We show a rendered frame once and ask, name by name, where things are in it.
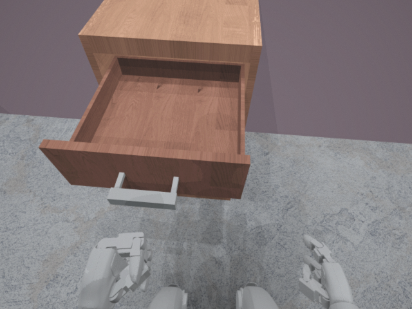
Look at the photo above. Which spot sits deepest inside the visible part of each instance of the drawer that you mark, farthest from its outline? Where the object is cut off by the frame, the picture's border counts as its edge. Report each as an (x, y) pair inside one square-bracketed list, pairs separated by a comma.
[(156, 119)]

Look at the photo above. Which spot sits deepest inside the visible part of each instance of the cabinet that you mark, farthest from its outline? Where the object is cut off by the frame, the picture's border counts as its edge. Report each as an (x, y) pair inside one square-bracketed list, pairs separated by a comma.
[(194, 30)]

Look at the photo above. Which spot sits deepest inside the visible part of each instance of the right robot hand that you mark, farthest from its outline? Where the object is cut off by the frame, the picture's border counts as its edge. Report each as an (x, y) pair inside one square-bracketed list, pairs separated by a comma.
[(330, 284)]

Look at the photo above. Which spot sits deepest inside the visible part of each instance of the left robot hand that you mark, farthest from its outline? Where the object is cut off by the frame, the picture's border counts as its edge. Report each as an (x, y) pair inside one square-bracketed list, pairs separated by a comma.
[(127, 256)]

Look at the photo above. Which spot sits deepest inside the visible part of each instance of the left robot thigh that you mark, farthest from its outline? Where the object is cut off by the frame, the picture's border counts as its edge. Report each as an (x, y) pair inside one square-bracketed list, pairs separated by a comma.
[(169, 298)]

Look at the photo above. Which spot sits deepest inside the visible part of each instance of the right robot thigh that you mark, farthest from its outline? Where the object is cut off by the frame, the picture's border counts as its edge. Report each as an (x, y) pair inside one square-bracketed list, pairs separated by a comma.
[(254, 297)]

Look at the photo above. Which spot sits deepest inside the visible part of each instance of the handle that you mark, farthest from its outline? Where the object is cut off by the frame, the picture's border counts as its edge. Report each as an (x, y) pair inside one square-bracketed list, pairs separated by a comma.
[(142, 198)]

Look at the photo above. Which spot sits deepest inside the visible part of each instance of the robot thigh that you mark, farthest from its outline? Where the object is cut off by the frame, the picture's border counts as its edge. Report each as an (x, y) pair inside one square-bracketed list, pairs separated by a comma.
[(254, 297), (169, 298)]

